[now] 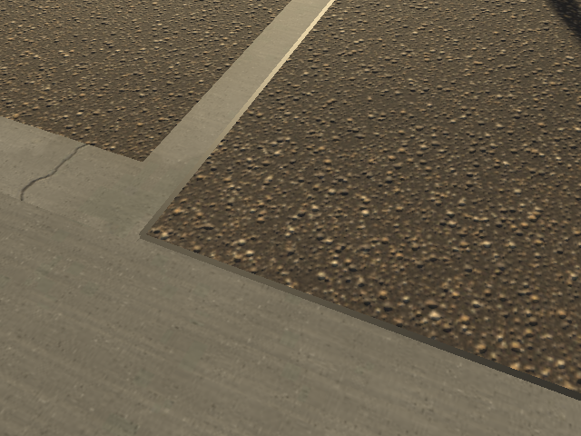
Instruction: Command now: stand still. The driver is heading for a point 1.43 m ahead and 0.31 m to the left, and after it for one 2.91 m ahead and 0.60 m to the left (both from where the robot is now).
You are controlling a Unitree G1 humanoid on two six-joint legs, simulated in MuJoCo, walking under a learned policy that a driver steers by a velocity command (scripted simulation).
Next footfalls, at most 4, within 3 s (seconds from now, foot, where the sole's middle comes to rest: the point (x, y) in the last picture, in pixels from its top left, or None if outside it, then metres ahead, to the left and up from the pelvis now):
1.08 left None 0.44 0.11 -0.77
1.62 right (352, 341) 0.75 -0.13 -0.77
2.16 left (244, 263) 1.01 0.15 -0.77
2.66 right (266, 175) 1.37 0.10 -0.77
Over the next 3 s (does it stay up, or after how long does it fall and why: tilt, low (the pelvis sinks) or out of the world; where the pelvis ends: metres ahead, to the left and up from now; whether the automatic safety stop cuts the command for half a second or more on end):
stays up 1.30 0.18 0.01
